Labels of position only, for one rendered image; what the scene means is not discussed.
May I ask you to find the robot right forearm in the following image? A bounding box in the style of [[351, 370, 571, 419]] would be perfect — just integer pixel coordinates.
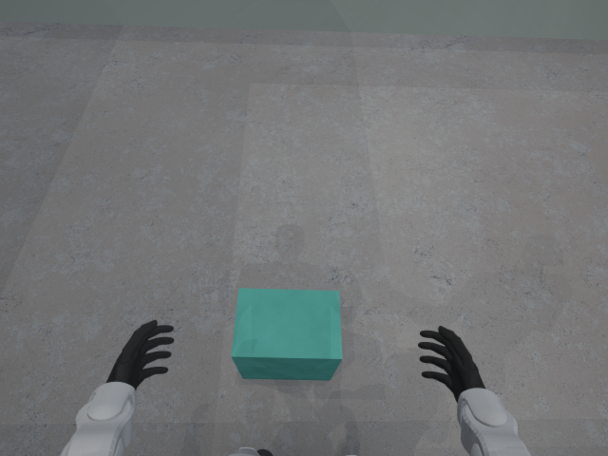
[[457, 388, 531, 456]]

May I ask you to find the robot left forearm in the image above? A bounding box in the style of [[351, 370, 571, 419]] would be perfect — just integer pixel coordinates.
[[60, 382, 137, 456]]

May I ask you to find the carton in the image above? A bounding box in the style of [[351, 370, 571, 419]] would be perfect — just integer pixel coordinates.
[[231, 288, 342, 381]]

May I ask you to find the right robot hand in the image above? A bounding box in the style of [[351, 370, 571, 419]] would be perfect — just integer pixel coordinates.
[[418, 326, 485, 403]]

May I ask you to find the left robot hand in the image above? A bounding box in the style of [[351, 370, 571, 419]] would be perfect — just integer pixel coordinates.
[[106, 320, 174, 390]]

